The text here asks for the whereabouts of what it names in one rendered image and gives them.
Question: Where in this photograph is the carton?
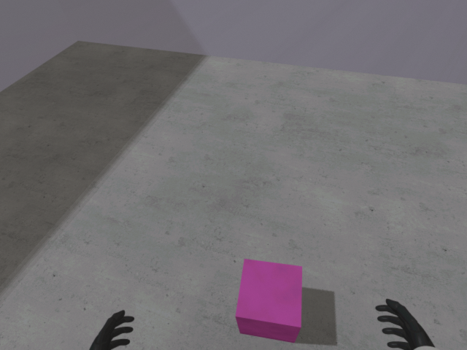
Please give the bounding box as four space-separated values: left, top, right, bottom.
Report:
236 259 302 343

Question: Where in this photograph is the left robot hand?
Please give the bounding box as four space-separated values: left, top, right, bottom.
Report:
89 310 134 350

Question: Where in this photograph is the right robot hand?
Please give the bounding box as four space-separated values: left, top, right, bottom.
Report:
375 299 435 350

